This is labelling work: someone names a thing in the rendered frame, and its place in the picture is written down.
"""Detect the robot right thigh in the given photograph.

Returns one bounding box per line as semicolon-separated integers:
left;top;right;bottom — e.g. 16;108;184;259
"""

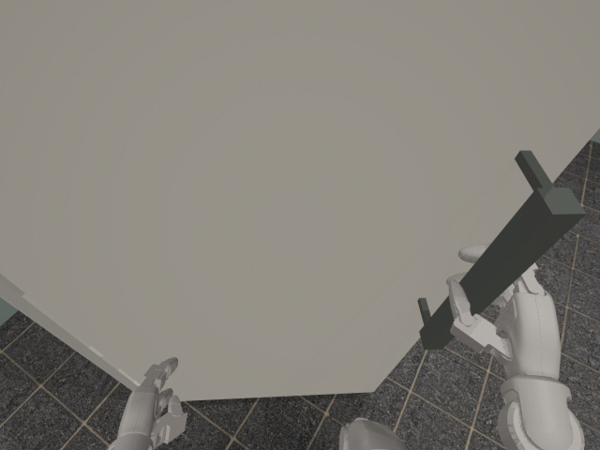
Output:
339;420;408;450

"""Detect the handle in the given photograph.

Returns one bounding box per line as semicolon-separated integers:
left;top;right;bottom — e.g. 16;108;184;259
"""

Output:
418;150;587;350

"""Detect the fridge door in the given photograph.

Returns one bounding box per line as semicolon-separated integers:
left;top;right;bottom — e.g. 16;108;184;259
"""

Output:
0;0;600;401

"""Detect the right robot forearm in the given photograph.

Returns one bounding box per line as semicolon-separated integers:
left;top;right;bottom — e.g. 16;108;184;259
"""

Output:
498;375;585;450

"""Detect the robot right hand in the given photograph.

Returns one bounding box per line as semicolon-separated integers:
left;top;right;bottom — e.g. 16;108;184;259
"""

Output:
446;244;561;381

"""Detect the robot left hand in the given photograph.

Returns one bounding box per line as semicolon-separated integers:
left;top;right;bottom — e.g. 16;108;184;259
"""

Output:
117;357;188;450

